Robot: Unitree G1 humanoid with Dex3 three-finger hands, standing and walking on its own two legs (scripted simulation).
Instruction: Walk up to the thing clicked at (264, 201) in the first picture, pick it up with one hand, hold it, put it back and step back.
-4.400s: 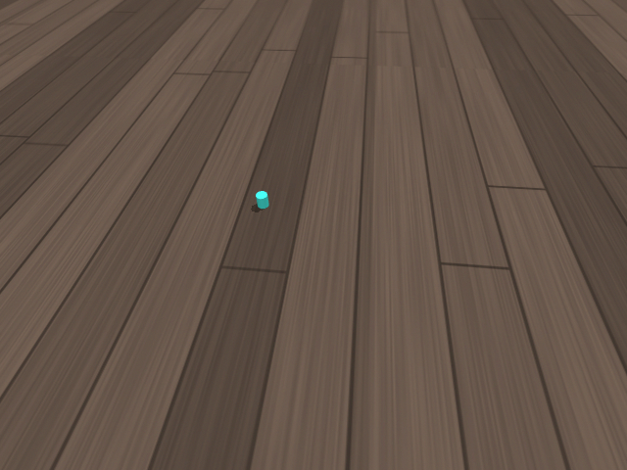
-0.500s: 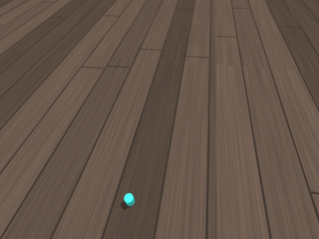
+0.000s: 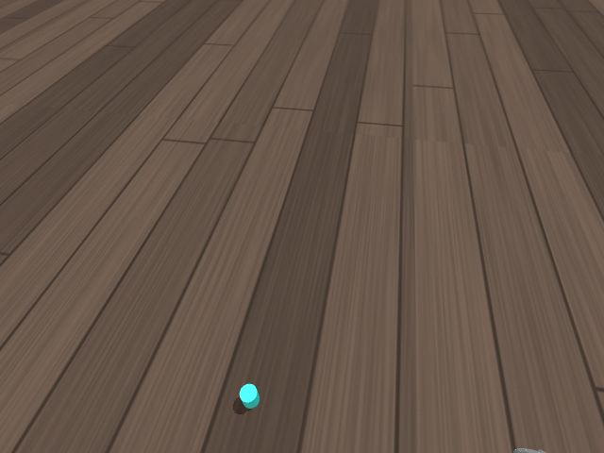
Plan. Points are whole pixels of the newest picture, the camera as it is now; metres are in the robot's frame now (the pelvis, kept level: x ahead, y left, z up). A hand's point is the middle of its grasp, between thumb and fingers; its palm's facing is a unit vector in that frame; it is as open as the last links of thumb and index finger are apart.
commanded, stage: walk up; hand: left
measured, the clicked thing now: (249, 396) +0.42 +0.23 -0.75
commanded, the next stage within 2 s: stand in 0.72 s
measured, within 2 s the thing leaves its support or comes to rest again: neither
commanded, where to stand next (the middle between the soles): +0.04 +0.00 m, yaw -1 degrees
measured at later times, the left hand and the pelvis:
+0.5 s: hand out of the picture +0.08 +0.25 -0.16, palm faces -0.02 -0.94 -0.33, open 7.4 cm; pelvis +0.01 +0.00 +0.00, yaw +0 degrees
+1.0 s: hand out of the picture +0.10 +0.25 -0.15, palm faces -0.02 -0.94 -0.34, open 7.4 cm; pelvis +0.02 +0.00 +0.00, yaw +0 degrees
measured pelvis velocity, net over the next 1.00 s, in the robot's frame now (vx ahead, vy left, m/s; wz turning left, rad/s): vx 0.02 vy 0.00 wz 0.00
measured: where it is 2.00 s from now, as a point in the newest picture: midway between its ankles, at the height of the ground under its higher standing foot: outside the picture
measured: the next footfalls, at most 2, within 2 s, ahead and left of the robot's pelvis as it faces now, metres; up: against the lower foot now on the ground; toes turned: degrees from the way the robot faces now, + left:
none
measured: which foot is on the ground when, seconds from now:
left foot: down 0.00-1.00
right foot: down 0.00-1.00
